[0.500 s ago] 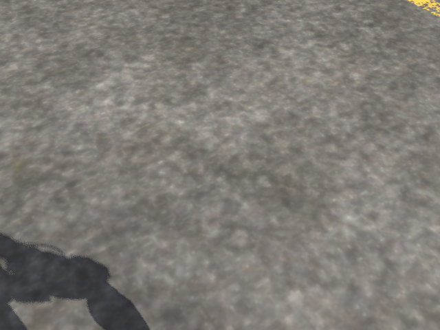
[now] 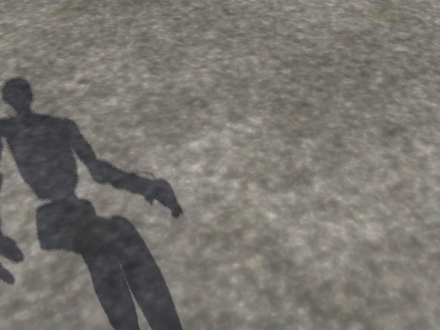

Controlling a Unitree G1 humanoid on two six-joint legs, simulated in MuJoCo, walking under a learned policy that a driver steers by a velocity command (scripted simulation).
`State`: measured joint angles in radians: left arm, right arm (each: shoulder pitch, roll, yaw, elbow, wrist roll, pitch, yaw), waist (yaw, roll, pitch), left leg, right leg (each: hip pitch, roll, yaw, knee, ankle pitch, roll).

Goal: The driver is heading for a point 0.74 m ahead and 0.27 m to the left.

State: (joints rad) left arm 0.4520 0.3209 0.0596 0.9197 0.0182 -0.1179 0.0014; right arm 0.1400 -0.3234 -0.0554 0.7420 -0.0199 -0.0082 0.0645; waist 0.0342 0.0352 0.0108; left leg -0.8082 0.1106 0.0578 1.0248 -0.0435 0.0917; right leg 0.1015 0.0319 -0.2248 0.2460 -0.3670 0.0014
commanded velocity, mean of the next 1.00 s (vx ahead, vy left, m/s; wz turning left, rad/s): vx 0.81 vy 0.00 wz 0.76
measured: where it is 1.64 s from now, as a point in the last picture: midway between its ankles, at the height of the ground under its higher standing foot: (156, 203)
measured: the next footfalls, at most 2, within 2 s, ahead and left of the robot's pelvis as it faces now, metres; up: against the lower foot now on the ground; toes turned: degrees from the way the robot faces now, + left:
left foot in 0.14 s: +0.34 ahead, +0.07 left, +0.00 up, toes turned +12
right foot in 0.56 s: +0.79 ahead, +0.04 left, +0.00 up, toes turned +35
